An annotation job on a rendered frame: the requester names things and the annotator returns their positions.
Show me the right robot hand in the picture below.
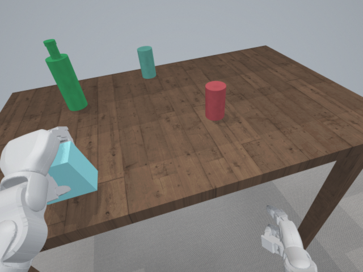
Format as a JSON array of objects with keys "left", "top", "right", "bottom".
[{"left": 261, "top": 205, "right": 303, "bottom": 256}]

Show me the left robot forearm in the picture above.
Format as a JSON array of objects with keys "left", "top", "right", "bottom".
[{"left": 0, "top": 171, "right": 49, "bottom": 272}]

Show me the sponge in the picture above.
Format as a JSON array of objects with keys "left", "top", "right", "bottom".
[{"left": 47, "top": 141, "right": 98, "bottom": 205}]

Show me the right robot forearm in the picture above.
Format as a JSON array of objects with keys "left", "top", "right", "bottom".
[{"left": 282, "top": 246, "right": 318, "bottom": 272}]

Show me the table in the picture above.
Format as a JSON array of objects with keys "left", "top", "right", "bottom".
[{"left": 0, "top": 45, "right": 363, "bottom": 272}]

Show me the left robot hand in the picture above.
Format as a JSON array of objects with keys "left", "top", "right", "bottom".
[{"left": 0, "top": 126, "right": 75, "bottom": 202}]

